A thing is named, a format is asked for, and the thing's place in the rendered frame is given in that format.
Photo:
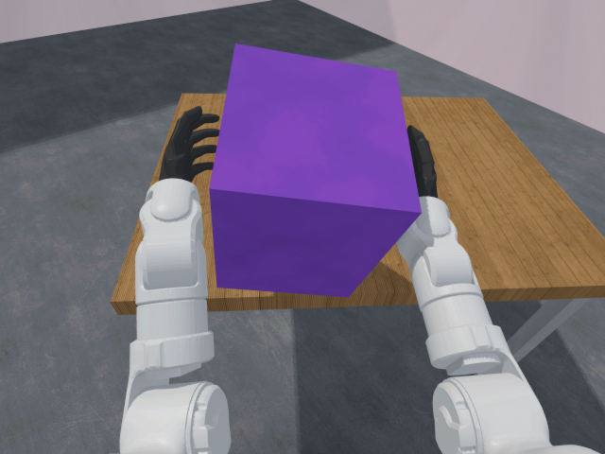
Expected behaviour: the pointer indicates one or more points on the robot left upper arm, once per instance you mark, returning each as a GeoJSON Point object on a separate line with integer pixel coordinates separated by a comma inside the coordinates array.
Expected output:
{"type": "Point", "coordinates": [182, 418]}

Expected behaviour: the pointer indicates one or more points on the robot left hand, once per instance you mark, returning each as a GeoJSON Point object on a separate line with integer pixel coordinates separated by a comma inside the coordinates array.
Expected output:
{"type": "Point", "coordinates": [179, 154]}

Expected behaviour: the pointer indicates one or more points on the table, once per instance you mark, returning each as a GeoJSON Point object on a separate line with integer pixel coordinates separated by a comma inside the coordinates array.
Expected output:
{"type": "Point", "coordinates": [527, 240]}

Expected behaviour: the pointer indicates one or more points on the robot right upper arm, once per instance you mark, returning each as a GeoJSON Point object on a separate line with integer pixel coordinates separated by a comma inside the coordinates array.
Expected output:
{"type": "Point", "coordinates": [492, 414]}

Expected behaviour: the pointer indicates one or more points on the right robot forearm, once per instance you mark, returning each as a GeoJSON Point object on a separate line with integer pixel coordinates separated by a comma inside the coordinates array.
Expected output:
{"type": "Point", "coordinates": [461, 336]}

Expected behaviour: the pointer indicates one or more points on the left robot forearm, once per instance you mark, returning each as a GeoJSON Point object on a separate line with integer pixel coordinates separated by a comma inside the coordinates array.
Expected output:
{"type": "Point", "coordinates": [170, 289]}

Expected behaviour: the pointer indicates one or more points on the robot right hand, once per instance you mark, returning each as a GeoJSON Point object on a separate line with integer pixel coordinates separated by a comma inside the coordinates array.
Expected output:
{"type": "Point", "coordinates": [423, 163]}

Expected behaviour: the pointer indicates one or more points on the carton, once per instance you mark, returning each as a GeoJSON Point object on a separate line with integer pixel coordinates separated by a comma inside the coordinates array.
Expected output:
{"type": "Point", "coordinates": [313, 180]}

